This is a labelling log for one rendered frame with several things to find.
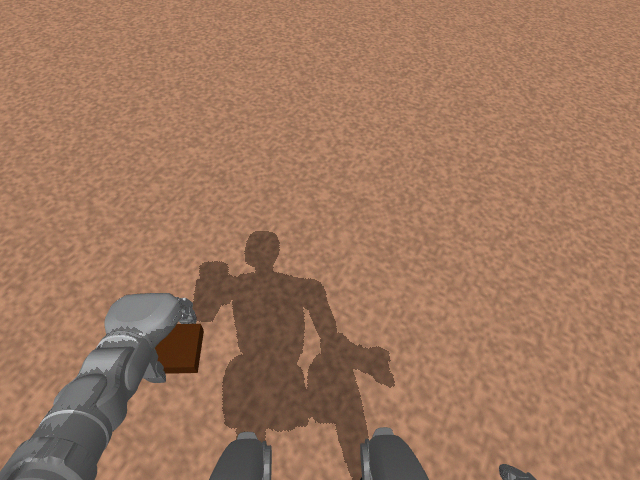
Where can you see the right robot hand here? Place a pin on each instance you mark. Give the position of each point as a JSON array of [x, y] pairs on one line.
[[508, 472]]

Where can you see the left robot hand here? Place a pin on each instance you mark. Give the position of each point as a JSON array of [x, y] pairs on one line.
[[152, 316]]

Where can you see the small box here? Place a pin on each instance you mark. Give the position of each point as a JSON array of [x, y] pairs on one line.
[[179, 351]]

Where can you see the left robot arm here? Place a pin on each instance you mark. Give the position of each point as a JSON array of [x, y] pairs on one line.
[[72, 436]]

